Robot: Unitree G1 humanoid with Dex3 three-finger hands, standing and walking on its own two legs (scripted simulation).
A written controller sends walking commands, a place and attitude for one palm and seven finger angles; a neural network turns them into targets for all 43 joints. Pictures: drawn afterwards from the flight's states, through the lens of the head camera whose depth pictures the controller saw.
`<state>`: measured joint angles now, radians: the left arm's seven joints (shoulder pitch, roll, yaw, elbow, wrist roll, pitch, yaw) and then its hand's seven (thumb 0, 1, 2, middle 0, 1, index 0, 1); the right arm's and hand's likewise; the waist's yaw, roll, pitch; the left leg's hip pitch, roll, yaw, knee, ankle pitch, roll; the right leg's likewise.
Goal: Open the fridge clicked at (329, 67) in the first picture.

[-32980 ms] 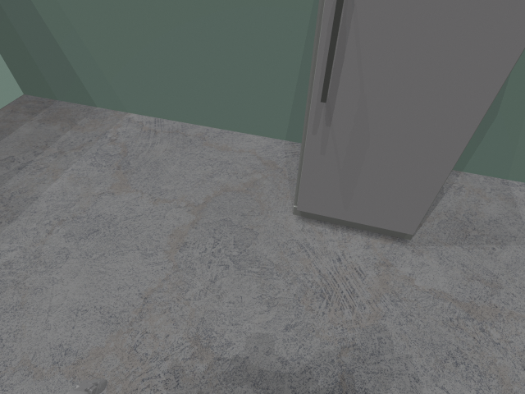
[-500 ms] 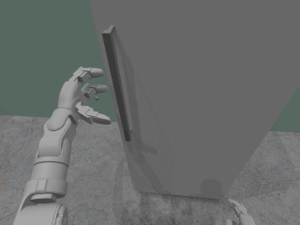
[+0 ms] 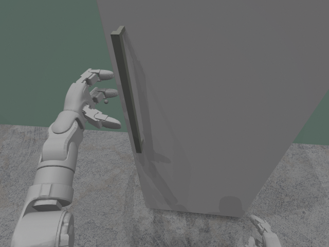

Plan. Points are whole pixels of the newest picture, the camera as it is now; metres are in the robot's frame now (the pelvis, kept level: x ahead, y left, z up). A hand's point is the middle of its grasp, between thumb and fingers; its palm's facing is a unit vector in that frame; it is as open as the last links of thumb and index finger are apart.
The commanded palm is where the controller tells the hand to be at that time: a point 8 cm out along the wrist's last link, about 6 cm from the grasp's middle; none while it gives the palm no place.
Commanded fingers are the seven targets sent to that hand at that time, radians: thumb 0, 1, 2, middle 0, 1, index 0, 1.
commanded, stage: feel for the door with the fingertips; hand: left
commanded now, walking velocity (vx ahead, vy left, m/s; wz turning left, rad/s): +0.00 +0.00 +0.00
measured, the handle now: (132, 102) +0.45 +0.12 +0.13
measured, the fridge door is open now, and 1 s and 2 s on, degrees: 0 0 0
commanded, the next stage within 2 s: slide the fingers in behind the handle in 0.98 s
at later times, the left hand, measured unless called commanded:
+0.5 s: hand (124, 103) +0.40 +0.13 +0.17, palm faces -0.04 -1.00 +0.00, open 14.0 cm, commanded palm +0.37 +0.18 +0.18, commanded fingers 0.00 -0.50 0.30 -0.30 -1.20 -0.30 -1.20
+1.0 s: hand (121, 97) +0.40 +0.13 +0.19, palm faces -0.02 -1.00 -0.01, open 14.0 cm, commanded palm +0.39 +0.18 +0.18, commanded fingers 0.00 -0.50 0.30 -0.30 -1.20 -0.30 -1.20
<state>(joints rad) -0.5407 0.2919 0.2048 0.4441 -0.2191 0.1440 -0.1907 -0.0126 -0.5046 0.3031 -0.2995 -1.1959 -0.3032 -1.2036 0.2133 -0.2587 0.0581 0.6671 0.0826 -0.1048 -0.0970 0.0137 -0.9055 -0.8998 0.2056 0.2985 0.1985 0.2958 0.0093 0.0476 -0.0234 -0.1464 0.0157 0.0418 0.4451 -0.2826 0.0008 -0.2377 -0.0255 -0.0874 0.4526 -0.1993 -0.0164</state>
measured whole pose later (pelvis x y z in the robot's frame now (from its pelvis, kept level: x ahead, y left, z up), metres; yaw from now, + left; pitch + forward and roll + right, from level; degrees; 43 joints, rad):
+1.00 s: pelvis +0.00 +0.00 +0.00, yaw -1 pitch -1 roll +0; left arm -0.58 0.22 0.16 0.45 -0.18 0.13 -0.09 -0.01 -0.50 0.30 -0.31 -1.21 -0.30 -1.20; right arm 0.23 -0.24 0.05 0.67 0.07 -0.06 -0.08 0.01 -0.91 -0.90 0.21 0.30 0.20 0.30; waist 0.00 0.04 -0.03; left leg -0.14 0.02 0.05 0.44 -0.29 0.00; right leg -0.23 -0.02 -0.08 0.45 -0.20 -0.02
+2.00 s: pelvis +0.00 +0.00 +0.00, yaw -1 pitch +0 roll +0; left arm -0.57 0.18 0.12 0.46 -0.17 0.11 -0.05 -0.01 -0.50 0.30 -0.34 -1.23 -0.32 -1.22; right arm 0.21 -0.23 0.05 0.67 0.07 -0.08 -0.07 0.01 -0.91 -0.90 0.21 0.30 0.20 0.30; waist 0.02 0.05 -0.03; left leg -0.14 0.02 0.06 0.42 -0.28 0.00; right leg -0.24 -0.02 -0.07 0.44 -0.19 -0.02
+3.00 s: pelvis +0.01 +0.00 +0.00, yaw -1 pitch -1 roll +0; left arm -0.52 0.25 0.18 0.41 -0.18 0.14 -0.12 -0.01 -0.50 0.30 -0.31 -1.20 -0.31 -1.20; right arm 0.23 -0.24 0.05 0.64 0.07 -0.05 -0.07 0.01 -0.91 -0.90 0.21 0.30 0.20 0.30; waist 0.01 0.04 -0.02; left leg -0.12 0.02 0.06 0.41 -0.28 0.01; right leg -0.22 -0.02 -0.06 0.41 -0.18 -0.01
